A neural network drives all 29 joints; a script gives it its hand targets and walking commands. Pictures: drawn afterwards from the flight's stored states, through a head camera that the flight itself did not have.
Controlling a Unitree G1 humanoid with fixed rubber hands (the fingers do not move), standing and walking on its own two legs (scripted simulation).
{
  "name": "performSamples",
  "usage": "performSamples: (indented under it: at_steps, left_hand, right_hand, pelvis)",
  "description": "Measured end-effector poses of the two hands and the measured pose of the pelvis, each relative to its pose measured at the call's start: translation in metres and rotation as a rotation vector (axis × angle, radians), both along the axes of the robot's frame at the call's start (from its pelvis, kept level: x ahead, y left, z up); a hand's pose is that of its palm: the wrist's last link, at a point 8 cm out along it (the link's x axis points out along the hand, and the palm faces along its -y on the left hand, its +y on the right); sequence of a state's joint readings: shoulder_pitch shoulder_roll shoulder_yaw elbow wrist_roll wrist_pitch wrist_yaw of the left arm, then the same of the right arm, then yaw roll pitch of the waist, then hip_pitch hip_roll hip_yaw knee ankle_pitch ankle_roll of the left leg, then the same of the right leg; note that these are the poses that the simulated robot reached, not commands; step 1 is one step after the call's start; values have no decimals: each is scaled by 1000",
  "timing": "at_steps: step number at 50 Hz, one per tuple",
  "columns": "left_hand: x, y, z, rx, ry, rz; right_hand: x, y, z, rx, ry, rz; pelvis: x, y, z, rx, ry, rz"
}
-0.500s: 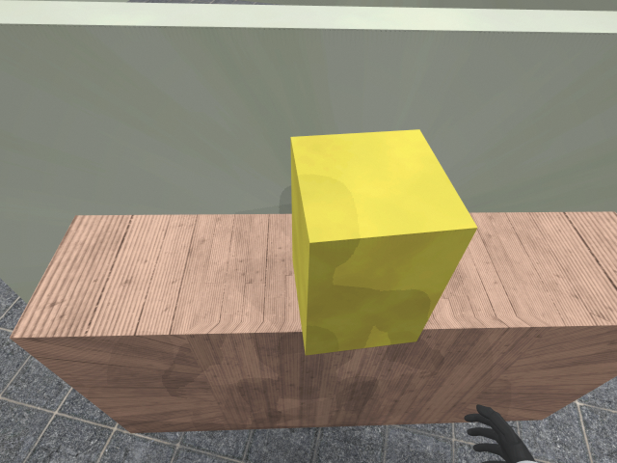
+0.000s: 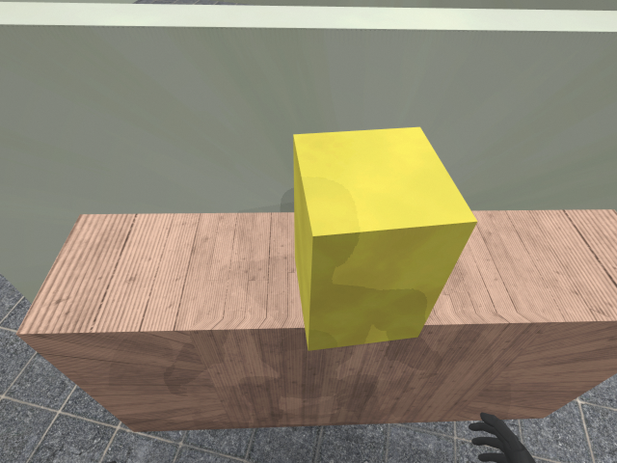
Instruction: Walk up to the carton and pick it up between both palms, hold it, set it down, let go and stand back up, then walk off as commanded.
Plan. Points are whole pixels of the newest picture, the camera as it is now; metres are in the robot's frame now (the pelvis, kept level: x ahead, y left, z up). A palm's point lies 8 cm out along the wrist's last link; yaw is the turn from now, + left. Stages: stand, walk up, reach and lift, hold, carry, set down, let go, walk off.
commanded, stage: walk off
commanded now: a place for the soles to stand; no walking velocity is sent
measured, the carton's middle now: (361, 244) +0.44 -0.06 +0.01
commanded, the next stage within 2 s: none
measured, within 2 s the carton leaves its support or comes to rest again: neither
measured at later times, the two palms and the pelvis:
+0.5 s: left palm out of the picture -0.01 +0.34 -0.15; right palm out of the picture +0.03 -0.26 -0.10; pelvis -0.10 +0.03 -0.03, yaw +1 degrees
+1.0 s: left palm out of the picture -0.18 +0.34 -0.09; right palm out of the picture -0.16 -0.30 -0.19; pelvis -0.27 +0.01 -0.06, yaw +1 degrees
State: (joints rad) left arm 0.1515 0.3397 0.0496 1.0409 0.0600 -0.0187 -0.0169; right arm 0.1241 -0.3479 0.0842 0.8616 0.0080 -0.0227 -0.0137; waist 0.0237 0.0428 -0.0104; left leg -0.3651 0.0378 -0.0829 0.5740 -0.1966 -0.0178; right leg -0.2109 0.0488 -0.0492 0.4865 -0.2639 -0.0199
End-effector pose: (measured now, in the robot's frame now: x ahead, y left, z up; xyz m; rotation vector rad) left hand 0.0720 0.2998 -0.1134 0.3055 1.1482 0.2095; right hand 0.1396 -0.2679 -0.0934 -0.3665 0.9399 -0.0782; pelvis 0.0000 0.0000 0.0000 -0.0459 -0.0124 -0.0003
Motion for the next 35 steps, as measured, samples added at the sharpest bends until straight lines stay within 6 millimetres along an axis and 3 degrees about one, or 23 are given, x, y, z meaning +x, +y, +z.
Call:
performSamples:
  at_steps: [8, 12, 18, 24, 28, 32, 35]
  left_hand:
    - [27, 21, 11, 22, -185, -49]
    - [20, 37, 5, 19, -213, -59]
    - [-23, 51, -15, 16, -133, -31]
    - [-77, 47, -30, 20, -52, -10]
    - [-114, 38, -33, 38, -19, -10]
    - [-155, 31, -32, 88, -5, 0]
    - [-187, 26, -22, 120, 2, 17]
  right_hand:
    - [-26, 0, -3, -60, 24, -38]
    - [-47, 10, -1, -83, 46, -38]
    - [-75, 12, 3, -110, 56, -36]
    - [-107, 5, -4, -107, 52, -30]
    - [-137, -5, -20, -82, 59, -37]
    - [-173, -19, -49, -47, 75, -46]
    - [-201, -24, -63, -22, 102, -56]
  pelvis:
    - [-16, 23, -11, -36, -47, -2]
    - [-31, 36, -15, -40, -75, 2]
    - [-57, 39, -19, -34, -108, 10]
    - [-91, 30, -26, -9, -111, 13]
    - [-120, 18, -35, 13, -116, 7]
    - [-155, 3, -49, 32, -130, 2]
    - [-177, -4, -49, 40, -176, 2]
